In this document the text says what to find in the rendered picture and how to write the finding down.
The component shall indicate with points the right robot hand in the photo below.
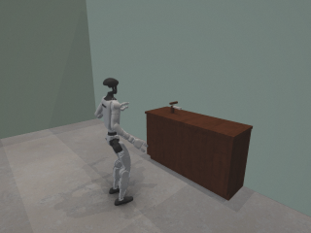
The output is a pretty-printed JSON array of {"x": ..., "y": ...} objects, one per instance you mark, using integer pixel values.
[{"x": 138, "y": 144}]

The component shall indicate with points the left robot upper arm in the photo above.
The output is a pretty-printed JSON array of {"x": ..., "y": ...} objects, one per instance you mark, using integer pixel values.
[{"x": 99, "y": 110}]

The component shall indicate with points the left robot hand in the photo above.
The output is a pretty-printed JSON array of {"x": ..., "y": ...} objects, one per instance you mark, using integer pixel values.
[{"x": 123, "y": 106}]

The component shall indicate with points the robot right forearm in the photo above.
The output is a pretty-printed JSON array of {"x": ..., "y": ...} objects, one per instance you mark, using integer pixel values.
[{"x": 122, "y": 133}]

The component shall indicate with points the robot left foot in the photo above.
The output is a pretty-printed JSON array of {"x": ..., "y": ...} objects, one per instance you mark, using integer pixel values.
[{"x": 112, "y": 190}]

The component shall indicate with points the right robot thigh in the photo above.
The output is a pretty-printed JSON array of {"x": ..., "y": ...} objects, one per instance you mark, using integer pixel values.
[{"x": 119, "y": 147}]

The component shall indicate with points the right robot upper arm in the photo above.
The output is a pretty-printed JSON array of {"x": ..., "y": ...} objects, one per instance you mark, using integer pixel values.
[{"x": 115, "y": 107}]

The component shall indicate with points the counter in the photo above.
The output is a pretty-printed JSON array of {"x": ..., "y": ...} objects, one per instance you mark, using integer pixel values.
[{"x": 207, "y": 150}]

